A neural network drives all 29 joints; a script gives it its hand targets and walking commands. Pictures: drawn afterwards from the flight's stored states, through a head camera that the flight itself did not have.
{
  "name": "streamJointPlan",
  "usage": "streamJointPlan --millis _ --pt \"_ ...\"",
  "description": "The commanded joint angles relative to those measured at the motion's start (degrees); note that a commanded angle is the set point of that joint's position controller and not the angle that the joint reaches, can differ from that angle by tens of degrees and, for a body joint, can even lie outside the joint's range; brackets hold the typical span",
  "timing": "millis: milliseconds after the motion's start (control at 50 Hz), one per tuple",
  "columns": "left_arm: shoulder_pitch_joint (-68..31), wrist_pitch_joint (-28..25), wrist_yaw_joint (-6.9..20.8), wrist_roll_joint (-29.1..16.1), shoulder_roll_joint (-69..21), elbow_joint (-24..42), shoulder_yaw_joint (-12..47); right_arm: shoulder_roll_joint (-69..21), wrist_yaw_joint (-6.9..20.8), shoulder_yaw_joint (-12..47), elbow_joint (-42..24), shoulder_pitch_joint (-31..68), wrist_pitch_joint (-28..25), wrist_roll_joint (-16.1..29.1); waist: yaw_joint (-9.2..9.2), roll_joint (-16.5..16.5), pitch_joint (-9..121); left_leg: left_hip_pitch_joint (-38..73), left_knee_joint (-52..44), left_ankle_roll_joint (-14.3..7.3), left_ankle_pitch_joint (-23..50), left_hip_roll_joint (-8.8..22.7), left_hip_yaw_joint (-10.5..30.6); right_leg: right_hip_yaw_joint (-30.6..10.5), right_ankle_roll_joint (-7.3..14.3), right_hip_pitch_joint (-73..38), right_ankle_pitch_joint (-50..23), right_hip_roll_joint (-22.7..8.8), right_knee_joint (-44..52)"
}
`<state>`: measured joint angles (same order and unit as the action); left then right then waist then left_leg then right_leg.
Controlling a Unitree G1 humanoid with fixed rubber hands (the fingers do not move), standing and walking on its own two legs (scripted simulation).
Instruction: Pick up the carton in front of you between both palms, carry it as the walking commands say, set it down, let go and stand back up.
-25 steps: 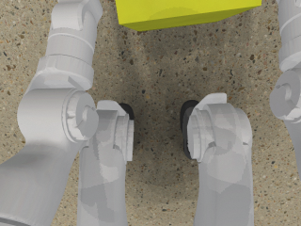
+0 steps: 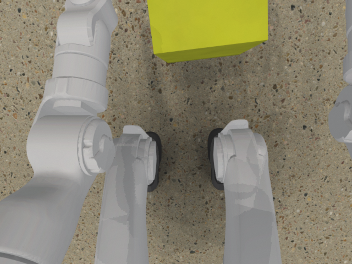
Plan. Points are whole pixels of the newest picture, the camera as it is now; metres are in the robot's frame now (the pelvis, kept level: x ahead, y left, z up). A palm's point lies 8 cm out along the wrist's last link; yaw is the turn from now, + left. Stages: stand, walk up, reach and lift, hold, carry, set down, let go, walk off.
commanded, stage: set down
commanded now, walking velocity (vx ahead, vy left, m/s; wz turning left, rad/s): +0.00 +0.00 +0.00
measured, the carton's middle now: (202, 9) +0.56 -0.08 -0.31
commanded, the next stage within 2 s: let go in 0.68 s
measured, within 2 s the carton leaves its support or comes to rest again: neither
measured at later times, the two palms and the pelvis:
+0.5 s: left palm out of the picture +0.57 +0.10 +0.03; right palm out of the picture +0.57 -0.29 +0.03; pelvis +0.02 -0.01 +0.13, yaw -1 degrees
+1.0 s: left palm out of the picture +0.51 +0.12 +0.13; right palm out of the picture +0.49 -0.30 +0.14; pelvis +0.06 -0.01 +0.25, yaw -5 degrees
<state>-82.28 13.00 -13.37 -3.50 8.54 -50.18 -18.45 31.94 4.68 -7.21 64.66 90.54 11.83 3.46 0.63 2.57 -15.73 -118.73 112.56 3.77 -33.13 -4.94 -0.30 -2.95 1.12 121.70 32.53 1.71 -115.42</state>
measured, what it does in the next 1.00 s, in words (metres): rises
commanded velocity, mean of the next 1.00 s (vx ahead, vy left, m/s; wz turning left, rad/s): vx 0.00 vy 0.00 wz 0.00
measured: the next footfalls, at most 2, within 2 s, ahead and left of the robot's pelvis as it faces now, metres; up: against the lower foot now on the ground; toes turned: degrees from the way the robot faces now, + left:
none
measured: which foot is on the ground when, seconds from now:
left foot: down 0.00-1.00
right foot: down 0.00-1.00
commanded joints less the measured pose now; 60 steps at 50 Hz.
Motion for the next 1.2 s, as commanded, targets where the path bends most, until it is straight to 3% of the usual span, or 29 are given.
streamJointPlan --millis 0,120,300,700,820,920,1000,1180 --pt "-10.9 -0.9 0.6 2.5 4.7 5.8 -2.5 5.6 0.7 -2.5 -5.7 14.9 -1.0 -2.0 -0.78 -8.8 64.3 22.7 -11.1 -0.9 13.7 -2.0 -6.5 2.7 -1.5 -40.5 -21.5 0.1 14.9" --pt "-11.4 -0.5 1.1 2.5 4.8 10.0 -2.5 6.5 0.9 -3.9 -7.9 15.0 -0.4 -3.4 -0.32 -8.8 71.1 26.9 -16.9 -0.5 15.0 -1.9 -6.4 2.9 -1.6 -47.0 -23.5 1.0 21.0" --pt "-7.7 1.8 1.1 1.8 4.5 15.2 -1.4 7.2 1.3 -4.6 -13.1 13.3 1.7 -3.2 -0.27 -10.2 81.2 33.0 -26.2 0.1 19.6 -2.4 -7.0 3.3 -2.2 -60.7 -32.0 1.8 29.3" --pt "3.8 0.7 3.9 7.6 -0.4 16.7 -3.9 2.1 3.6 -11.8 -11.4 1.9 -0.7 -9.9 -0.78 -8.3 72.3 47.2 -50.6 1.0 25.9 -0.9 -4.7 2.0 -1.6 -73.9 -38.0 1.5 52.9" --pt "16.3 -0.8 6.4 10.9 0.7 18.3 -2.3 -2.1 1.5 -13.0 -16.7 -10.9 -1.0 -13.2 -0.15 -8.6 77.7 50.2 -56.6 0.6 29.1 -1.2 -5.0 0.8 -2.2 -89.8 -49.5 1.1 57.8" --pt "30.0 -3.4 9.0 11.2 2.1 22.4 2.2 -6.0 -0.4 -11.9 -25.8 -26.0 -2.9 -11.7 -0.47 -7.9 77.5 54.7 -61.5 -0.7 32.5 -0.6 -3.6 -0.4 -2.1 -97.5 -56.2 0.5 61.4" --pt "37.9 -5.5 10.6 9.6 2.3 24.1 5.3 -7.7 -0.4 -10.1 -30.3 -35.1 -5.3 -8.9 -0.95 -6.9 72.0 61.2 -65.1 -1.4 34.0 0.5 -1.9 -0.2 -1.8 -96.3 -53.4 0.3 65.4" --pt "59.3 -10.0 13.2 6.7 2.0 22.9 8.7 -10.7 0.0 -7.6 -31.0 -59.0 -10.0 -6.5 -1.02 -4.9 58.8 77.8 -72.0 -1.4 34.6 2.5 0.6 0.8 -1.9 -93.0 -41.9 0.3 74.3"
